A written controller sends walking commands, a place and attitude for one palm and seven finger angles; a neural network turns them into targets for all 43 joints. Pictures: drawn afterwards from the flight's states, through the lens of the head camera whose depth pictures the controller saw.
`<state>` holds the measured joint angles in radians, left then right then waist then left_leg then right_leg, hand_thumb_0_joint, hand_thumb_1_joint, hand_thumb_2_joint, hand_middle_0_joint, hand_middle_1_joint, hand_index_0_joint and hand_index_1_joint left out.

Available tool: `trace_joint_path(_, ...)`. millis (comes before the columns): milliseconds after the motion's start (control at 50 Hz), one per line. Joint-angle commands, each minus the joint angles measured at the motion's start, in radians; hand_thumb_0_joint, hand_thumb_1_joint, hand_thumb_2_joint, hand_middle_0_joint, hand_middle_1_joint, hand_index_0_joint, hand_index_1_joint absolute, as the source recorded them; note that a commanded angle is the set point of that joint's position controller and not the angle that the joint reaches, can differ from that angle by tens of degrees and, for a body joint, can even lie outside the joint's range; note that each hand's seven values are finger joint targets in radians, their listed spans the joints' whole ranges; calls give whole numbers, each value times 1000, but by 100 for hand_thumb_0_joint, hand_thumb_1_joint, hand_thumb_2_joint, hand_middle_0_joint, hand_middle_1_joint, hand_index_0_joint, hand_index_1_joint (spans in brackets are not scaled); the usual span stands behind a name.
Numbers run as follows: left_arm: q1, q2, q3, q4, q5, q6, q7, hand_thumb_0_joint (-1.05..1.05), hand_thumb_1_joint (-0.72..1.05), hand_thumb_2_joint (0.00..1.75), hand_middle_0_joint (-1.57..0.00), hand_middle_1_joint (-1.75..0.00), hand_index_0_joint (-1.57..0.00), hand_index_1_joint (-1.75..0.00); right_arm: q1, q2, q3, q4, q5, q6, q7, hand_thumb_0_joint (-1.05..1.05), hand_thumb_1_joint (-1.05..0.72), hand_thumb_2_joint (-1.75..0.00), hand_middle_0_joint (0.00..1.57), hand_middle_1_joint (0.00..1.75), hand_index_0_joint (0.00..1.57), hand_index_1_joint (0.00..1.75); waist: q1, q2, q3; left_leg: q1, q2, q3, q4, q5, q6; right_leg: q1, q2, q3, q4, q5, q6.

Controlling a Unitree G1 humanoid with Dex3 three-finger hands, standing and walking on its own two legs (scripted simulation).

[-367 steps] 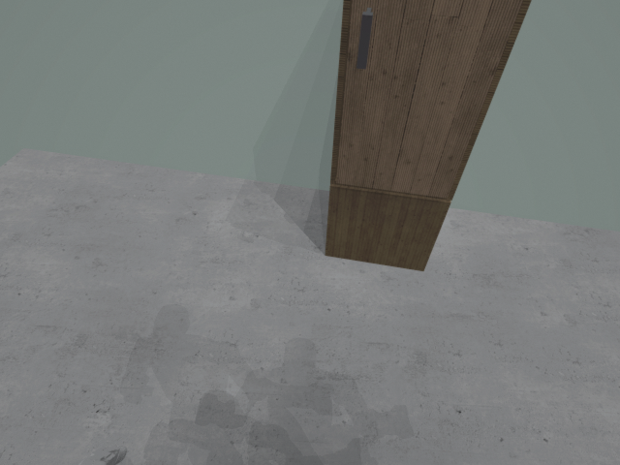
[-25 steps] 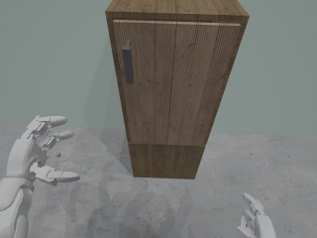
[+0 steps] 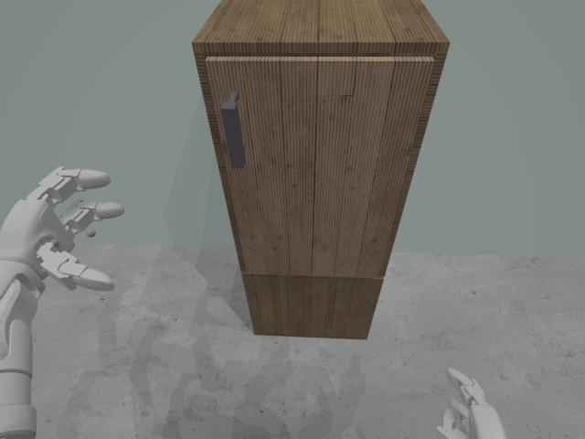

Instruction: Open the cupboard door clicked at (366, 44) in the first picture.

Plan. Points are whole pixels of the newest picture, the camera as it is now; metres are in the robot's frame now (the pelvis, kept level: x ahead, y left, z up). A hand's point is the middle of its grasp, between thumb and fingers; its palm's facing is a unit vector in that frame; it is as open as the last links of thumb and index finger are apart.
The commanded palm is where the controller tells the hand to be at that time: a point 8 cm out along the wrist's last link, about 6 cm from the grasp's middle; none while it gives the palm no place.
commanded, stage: raise the hand with hooked fingers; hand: left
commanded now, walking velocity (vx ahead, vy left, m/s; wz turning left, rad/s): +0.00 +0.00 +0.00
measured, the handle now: (236, 130) +0.58 +0.16 +0.14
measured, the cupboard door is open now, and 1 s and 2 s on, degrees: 0 0 0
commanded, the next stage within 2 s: move the hooked fingers beside the handle in 0.40 s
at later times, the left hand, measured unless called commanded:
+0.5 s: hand (104, 241) +0.30 +0.26 +0.15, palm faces +0.07 -1.00 -0.03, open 14.0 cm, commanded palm +0.27 +0.31 +0.16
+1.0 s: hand (144, 201) +0.37 +0.25 +0.15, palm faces +0.03 -1.00 +0.00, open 14.0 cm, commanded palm +0.35 +0.30 +0.15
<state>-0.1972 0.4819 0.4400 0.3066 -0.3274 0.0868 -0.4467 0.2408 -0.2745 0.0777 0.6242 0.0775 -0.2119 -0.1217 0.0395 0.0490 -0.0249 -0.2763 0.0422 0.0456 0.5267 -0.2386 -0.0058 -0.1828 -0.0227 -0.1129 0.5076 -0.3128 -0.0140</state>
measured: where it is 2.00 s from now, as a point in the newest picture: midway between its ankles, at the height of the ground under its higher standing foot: outside the picture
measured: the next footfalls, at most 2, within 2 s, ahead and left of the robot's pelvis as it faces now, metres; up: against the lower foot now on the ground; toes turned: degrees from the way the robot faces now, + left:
none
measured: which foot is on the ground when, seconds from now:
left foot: down 0.00-1.00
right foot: down 0.00-1.00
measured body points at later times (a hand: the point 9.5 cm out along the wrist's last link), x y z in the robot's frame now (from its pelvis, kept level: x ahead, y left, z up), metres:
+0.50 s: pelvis +0.00 -0.01 +0.00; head -0.02 -0.03 +0.45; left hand +0.29 +0.32 +0.16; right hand +0.18 -0.24 -0.08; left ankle +0.03 +0.12 -0.74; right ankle -0.03 -0.10 -0.74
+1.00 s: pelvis -0.01 +0.01 +0.00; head +0.00 +0.00 +0.45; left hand +0.37 +0.30 +0.15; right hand +0.12 -0.25 -0.09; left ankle +0.03 +0.12 -0.74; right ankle -0.03 -0.10 -0.74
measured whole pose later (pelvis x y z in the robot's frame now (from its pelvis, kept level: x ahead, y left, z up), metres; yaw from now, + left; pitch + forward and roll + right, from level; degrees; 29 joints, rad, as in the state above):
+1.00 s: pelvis -0.01 +0.01 +0.00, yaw -2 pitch +2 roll +0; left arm -0.45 0.44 0.38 0.58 -0.25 0.02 -0.35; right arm 0.28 -0.27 0.06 0.64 0.07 -0.17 -0.11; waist -0.01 0.03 -0.02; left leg -0.33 0.04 0.07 0.53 -0.23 0.00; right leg -0.25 -0.02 -0.08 0.52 -0.30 -0.01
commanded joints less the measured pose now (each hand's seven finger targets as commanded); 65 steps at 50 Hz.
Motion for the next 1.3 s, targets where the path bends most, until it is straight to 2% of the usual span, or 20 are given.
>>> trace_joint_path(0,-188,233,88,-186,-35,-35,-14,0,-50,30,-30,-120,-30,-120,-109,-127,-63,-180,6,-48,6,0,-90,-90,20,30,20,30,8,-37,-182,138,-49,-45,-37,187,40,-45,27,63,-72,314,7)
trace_joint_path(60,-235,282,139,-268,-39,-76,14,0,-50,30,-30,-120,-30,-120,-115,-121,-66,-189,0,-51,13,0,-90,-90,20,30,20,30,13,-15,-212,151,-49,-40,-35,192,42,-29,27,78,-73,313,9)
trace_joint_path(220,-272,245,109,-300,-6,-121,59,0,-50,30,-30,-120,-30,-120,-101,-112,-67,-167,-2,-60,2,0,-90,-90,20,30,20,30,-6,83,-180,179,-47,-25,-49,187,42,-41,29,74,-81,304,6)
trace_joint_path(300,-240,230,92,-248,-13,-80,32,0,-50,30,-30,-120,-30,-120,-101,-118,-69,-166,3,-53,-5,0,-90,-90,20,30,20,30,-7,28,-173,171,-46,-26,-48,192,45,-42,29,73,-82,330,12)
trace_joint_path(340,-206,224,92,-200,-27,-60,20,0,-50,30,-30,-120,-30,-120,-97,-120,-69,-165,6,-47,-6,0,-90,-90,20,30,20,30,-3,-43,-151,144,-45,-27,-45,176,45,-39,26,78,-86,319,19)
trace_joint_path(480,-257,240,103,-248,-26,-79,32,0,-50,30,-30,-120,-30,-120,-110,-112,-65,-178,4,-44,0,0,-90,-90,20,30,20,30,-1,-5,-172,158,-48,-32,-48,165,43,-55,29,77,-83,288,14)
trace_joint_path(500,-307,226,76,-267,-18,-88,37,0,-50,30,-30,-120,-30,-120,-112,-112,-63,-176,4,-44,-3,0,-90,-90,20,30,20,30,-13,25,-177,170,-48,-30,-49,158,43,-68,31,75,-83,273,12)
trace_joint_path(580,-438,242,66,-172,-7,-107,52,0,-50,30,-30,-120,-30,-120,-88,-118,-62,-140,3,-43,-17,0,-90,-90,20,30,20,30,-43,-18,-142,157,-44,-41,-52,103,45,-104,34,82,-102,201,14)
trace_joint_path(660,-541,243,24,-103,20,-113,55,0,-50,30,-30,-120,-30,-120,-85,-121,-60,-128,3,-40,-24,0,-90,-90,20,30,20,30,-53,44,-166,149,-47,-42,-46,72,44,-113,23,95,-105,155,10)
trace_joint_path(700,-546,227,9,-81,31,-119,57,0,-50,30,-30,-120,-30,-120,-76,-120,-59,-130,0,-39,-23,0,-90,-90,20,30,20,30,-48,66,-203,167,-47,-48,-46,96,42,-99,26,82,-93,181,2)
trace_joint_path(780,-600,208,-24,-31,32,-125,59,0,-50,30,-30,-120,-30,-120,-64,-126,-61,-126,1,-36,-18,0,-90,-90,20,30,20,30,-53,28,-213,159,-42,-54,-46,99,41,-107,32,73,-86,189,2)
trace_joint_path(820,-587,233,3,45,38,-118,68,0,-50,30,-30,-120,-30,-120,-48,-134,-64,-119,0,-30,-14,0,-90,-90,20,30,20,30,-45,10,-195,135,-39,-60,-51,92,39,-115,33,67,-82,179,-1)
trace_joint_path(940,-588,282,57,55,59,-136,113,0,-50,30,-30,-120,-30,-120,-17,-139,-74,-131,-9,-9,10,0,-90,-90,20,30,20,30,-19,-11,-265,128,-38,-55,-43,176,40,-61,34,65,-51,263,-5)
trace_joint_path(1000,-634,246,25,10,72,-160,127,0,-50,30,-30,-120,-30,-120,-9,-136,-79,-135,-11,-1,17,0,-90,-90,20,30,20,30,-34,41,-283,160,-35,-49,-38,207,39,-77,38,67,-43,293,-6)
trace_joint_path(1040,-654,250,23,28,72,-170,131,0,-50,30,-30,-120,-30,-120,5,-141,-81,-125,-11,6,17,0,-90,-90,20,30,20,30,-47,-4,-265,152,-29,-47,-33,211,44,-85,42,66,-44,295,-4)
trace_joint_path(1100,-695,240,11,68,78,-166,124,0,-50,30,-30,-120,-30,-120,18,-145,-84,-113,-10,16,14,0,-90,-90,20,30,20,30,-57,40,-253,148,-31,-48,-35,192,40,-107,41,67,-44,279,-6)
trace_joint_path(1140,-754,211,-30,107,81,-161,121,0,-50,30,-30,-120,-30,-120,30,-149,-85,-101,-8,22,11,0,-90,-90,20,30,20,30,-79,-3,-230,140,-29,-50,-30,170,45,-132,43,64,-51,254,-4)
trace_joint_path(1220,-792,229,-22,156,96,-162,127,0,-50,30,-30,-120,-30,-120,55,-153,-90,-91,-14,33,13,0,-90,-90,20,30,20,30,-77,38,-283,160,-32,-59,-18,195,39,-142,42,63,-38,269,-8)
trace_joint_path(1260,-832,239,-23,214,96,-171,130,0,-50,30,-30,-120,-30,-120,68,-157,-88,-78,-14,42,13,0,-90,-90,20,30,20,30,-91,-18,-269,134,-30,-59,-9,191,44,-146,42,64,-34,276,-5)
trace_joint_path(1280,-868,234,-33,214,100,-180,131,0,-50,30,-30,-120,-30,-120,72,-157,-90,-78,-15,44,15,0,-90,-90,20,30,20,30,-94,-3,-276,137,-31,-60,-6,193,43,-154,42,65,-30,278,-4)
